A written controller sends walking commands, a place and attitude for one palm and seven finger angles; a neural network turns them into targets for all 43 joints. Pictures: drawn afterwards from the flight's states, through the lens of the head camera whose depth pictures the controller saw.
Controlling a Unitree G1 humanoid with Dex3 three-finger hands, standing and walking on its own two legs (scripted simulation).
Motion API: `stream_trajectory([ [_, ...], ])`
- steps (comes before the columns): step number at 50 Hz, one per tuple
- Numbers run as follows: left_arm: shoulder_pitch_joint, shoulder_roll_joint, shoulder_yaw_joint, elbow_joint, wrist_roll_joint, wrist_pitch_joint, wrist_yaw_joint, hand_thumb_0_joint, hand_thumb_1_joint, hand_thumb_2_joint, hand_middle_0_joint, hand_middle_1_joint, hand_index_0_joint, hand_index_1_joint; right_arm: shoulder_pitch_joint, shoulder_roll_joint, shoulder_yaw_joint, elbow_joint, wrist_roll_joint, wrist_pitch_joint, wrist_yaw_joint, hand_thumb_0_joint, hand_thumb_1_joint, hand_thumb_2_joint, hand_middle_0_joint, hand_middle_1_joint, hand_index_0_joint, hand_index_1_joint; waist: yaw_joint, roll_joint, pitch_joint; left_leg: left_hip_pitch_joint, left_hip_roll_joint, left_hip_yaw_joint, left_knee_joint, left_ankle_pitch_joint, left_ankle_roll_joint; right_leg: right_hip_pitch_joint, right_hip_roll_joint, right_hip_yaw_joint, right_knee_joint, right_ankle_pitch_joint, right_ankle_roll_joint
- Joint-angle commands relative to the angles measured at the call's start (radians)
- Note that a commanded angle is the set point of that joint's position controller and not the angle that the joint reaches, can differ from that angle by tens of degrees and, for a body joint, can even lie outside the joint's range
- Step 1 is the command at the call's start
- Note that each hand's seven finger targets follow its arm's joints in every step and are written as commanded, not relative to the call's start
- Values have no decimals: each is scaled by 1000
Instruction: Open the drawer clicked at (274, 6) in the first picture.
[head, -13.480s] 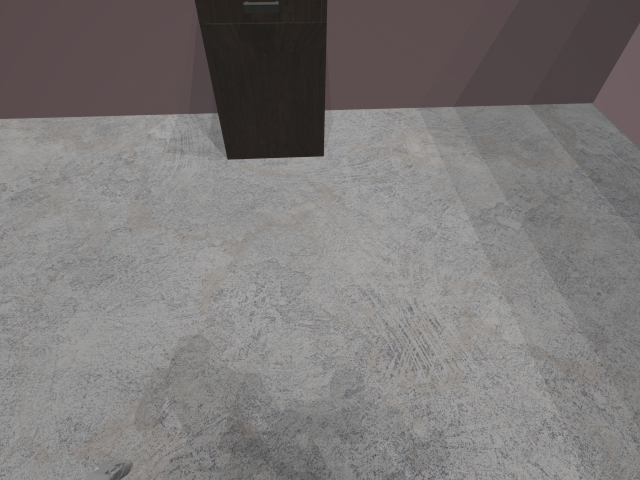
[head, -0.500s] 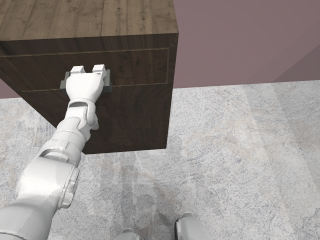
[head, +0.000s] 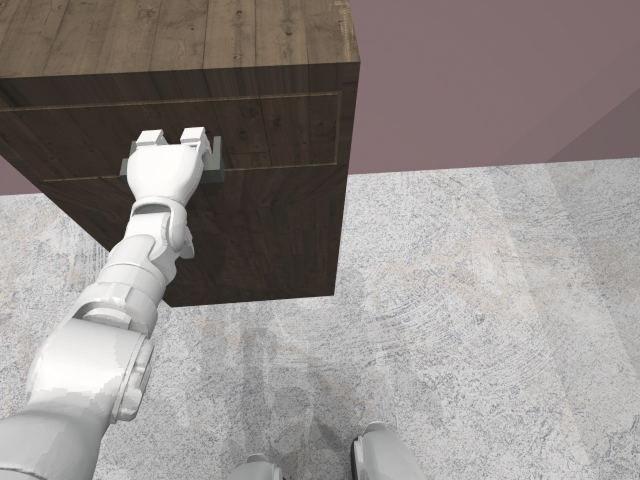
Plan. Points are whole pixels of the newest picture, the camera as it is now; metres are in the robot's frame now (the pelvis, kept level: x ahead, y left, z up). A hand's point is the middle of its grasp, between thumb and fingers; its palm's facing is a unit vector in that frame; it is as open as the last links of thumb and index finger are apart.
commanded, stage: close the thumb around the handle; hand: left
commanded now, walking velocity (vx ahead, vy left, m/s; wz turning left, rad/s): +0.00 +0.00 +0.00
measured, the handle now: (175, 157) +0.55 +0.16 +0.02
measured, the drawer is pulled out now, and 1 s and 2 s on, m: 0.00 0.00 0.12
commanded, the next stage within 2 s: pull the drawer open in 0.76 s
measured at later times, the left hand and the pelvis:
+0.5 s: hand (180, 196) +0.49 +0.15 +0.00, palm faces -0.05 -0.02 -1.00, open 8.7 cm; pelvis +0.00 +0.00 +0.00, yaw +0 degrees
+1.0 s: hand (181, 199) +0.49 +0.15 +0.00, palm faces -0.05 -0.01 -1.00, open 6.4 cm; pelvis +0.00 +0.00 +0.00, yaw +0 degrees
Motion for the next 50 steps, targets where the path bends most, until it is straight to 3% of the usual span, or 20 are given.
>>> stream_trajectory([
  [1,-419,184,39,-181,5,2,45,0,-500,300,-300,-1200,-300,-1200,154,-147,-53,-43,-7,-8,-13,0,-900,-900,200,300,200,300,-21,-17,-502,209,-26,-34,-72,465,5,368,41,-12,-58,369,-36],
  [3,-421,167,24,-185,7,6,50,0,-500,300,-300,-1200,-300,-1200,155,-146,-55,-42,-7,-7,-11,0,-900,-900,200,300,200,300,-24,3,-483,223,-23,-37,-76,471,2,353,42,-16,-63,363,-37],
  [8,-406,157,26,-196,2,13,50,0,-220,420,-320,-1230,-320,-1230,155,-144,-56,-42,-8,-1,-8,0,-900,-900,200,300,200,300,-15,0,-508,253,-19,-43,-77,516,-3,365,44,-21,-60,382,-37],
  [10,-406,151,18,-189,3,16,50,0,-108,468,-328,-1242,-328,-1242,149,-143,-55,-40,-8,2,-10,0,-900,-900,200,300,200,300,-24,-17,-479,234,-20,-36,-80,490,1,368,44,-18,-69,379,-36],
  [12,-392,186,42,-165,0,21,49,0,4,516,-336,-1254,-336,-1254,142,-148,-50,-39,-7,3,-11,0,-900,-900,200,300,200,300,-19,-39,-466,194,-26,-29,-85,446,7,391,41,-10,-72,372,-35],
  [15,-408,180,28,-165,6,25,48,0,172,588,-348,-1272,-348,-1272,138,-145,-46,-43,-2,-1,-15,0,-900,-900,200,300,200,300,-19,-33,-449,176,-30,-26,-94,409,8,389,39,-9,-77,347,-35],
  [17,-419,219,57,-185,6,19,47,0,284,636,-356,-1284,-356,-1284,145,-149,-47,-41,-6,-2,-16,0,-900,-900,200,300,200,300,-13,-13,-490,196,-29,-28,-87,441,8,400,38,-7,-65,371,-37],
  [21,-385,184,45,-201,1,5,37,0,508,732,-372,-1308,-372,-1308,143,-141,-53,-49,-8,-3,-14,0,-900,-900,200,300,200,300,-7,-18,-517,221,-26,-30,-79,494,4,411,41,-9,-61,410,-36],
  [24,-366,145,18,-194,2,2,40,0,676,804,-384,-1326,-384,-1326,145,-141,-55,-46,-4,-3,-12,0,-900,-900,200,300,200,300,-12,-25,-475,224,-22,-33,-86,477,2,379,43,-16,-71,377,-36],
  [25,-380,159,27,-194,1,2,44,0,732,828,-388,-1332,-388,-1332,144,-142,-55,-43,-5,-4,-13,0,-900,-900,200,300,200,300,-17,-36,-465,210,-23,-29,-86,461,5,386,43,-12,-73,377,-35],
  [26,-379,186,49,-195,-3,1,45,0,788,852,-392,-1338,-392,-1338,138,-146,-51,-43,-5,-3,-13,0,-900,-900,200,300,200,300,-4,-28,-472,201,-27,-30,-86,459,4,393,41,-10,-68,376,-38],
  [28,-392,144,15,-202,8,2,51,0,900,900,-400,-1350,-400,-1350,147,-139,-56,-41,-6,-6,-13,0,-900,-900,200,300,200,300,-16,-20,-483,223,-23,-33,-85,477,2,383,42,-13,-69,383,-37],
  [32,-373,172,39,-184,2,11,54,0,900,900,-400,-1350,-400,-1350,139,-144,-54,-38,-6,-4,-11,0,-900,-900,200,300,200,300,-8,-28,-484,210,-26,-28,-88,454,4,396,41,-10,-72,373,-36],
  [34,-403,151,16,-191,2,12,55,0,900,900,-400,-1350,-400,-1350,137,-141,-55,-40,-4,-5,-13,0,-900,-900,200,300,200,300,-19,-27,-470,209,-26,-29,-95,436,4,390,42,-11,-78,360,-36],
  [36,-411,185,41,-185,-2,16,54,0,900,900,-400,-1350,-400,-1350,134,-146,-52,-37,-4,-6,-14,0,-900,-900,200,300,200,300,-15,-25,-475,204,-28,-31,-94,430,5,394,42,-9,-76,355,-37],
  [39,-449,148,1,-177,8,21,56,0,900,900,-400,-1350,-400,-1350,140,-142,-53,-31,-2,-10,-17,0,-900,-900,200,300,200,300,-35,-17,-449,211,-25,-33,-97,418,3,360,41,-15,-82,332,-36],
  [43,-441,159,17,-176,2,21,56,0,900,900,-400,-1350,-400,-1350,144,-143,-53,-32,-6,-11,-17,0,-900,-900,200,300,200,300,-28,-17,-492,217,-28,-31,-85,444,4,377,41,-10,-74,360,-35],
  [45,-407,141,7,-163,-1,22,49,0,900,900,-400,-1350,-400,-1350,140,-141,-51,-35,-3,-11,-16,0,-900,-900,200,300,200,300,-21,-21,-461,212,-27,-31,-95,423,2,373,42,-14,-79,340,-37],
  [47,-353,153,30,-193,-7,10,45,0,900,900,-400,-1350,-400,-1350,138,-141,-54,-46,-4,-10,-13,0,-900,-900,200,300,200,300,8,-13,-519,233,-27,-29,-96,461,2,414,41,-11,-73,373,-38],
  [50,-273,118,17,-228,-16,-2,34,0,900,900,-400,-1350,-400,-1350,129,-132,-56,-63,2,-5,-10,0,-900,-900,200,300,200,300,24,-32,-509,241,-24,-23,-104,487,3,448,43,-10,-80,410,-38],
])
